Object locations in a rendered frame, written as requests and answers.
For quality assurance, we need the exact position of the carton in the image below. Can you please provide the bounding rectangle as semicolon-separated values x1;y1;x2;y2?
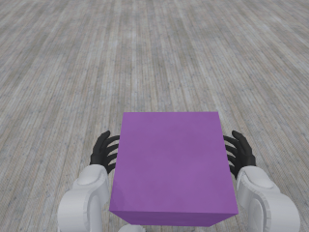
109;111;239;227

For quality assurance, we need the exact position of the robot right forearm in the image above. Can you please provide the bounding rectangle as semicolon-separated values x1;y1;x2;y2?
236;165;300;232

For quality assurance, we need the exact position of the right robot hand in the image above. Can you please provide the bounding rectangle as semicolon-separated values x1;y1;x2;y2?
223;130;256;180

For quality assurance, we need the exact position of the robot left forearm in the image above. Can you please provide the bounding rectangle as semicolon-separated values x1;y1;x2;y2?
56;164;110;232

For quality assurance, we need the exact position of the left robot hand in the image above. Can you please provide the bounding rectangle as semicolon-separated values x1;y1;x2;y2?
89;130;120;175

